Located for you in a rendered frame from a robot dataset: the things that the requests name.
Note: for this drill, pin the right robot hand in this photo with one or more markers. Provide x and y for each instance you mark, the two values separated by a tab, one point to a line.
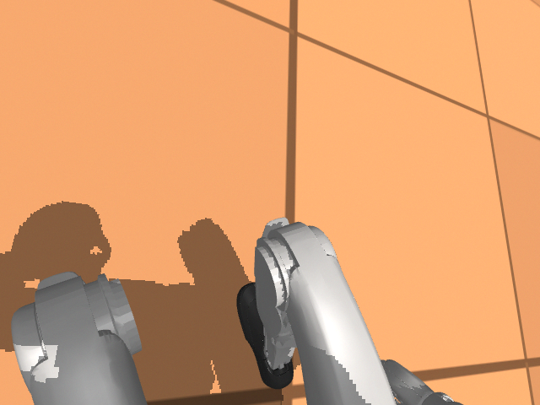
406	387

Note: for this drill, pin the right robot foot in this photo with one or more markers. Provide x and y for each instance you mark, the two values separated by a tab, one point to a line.
253	330

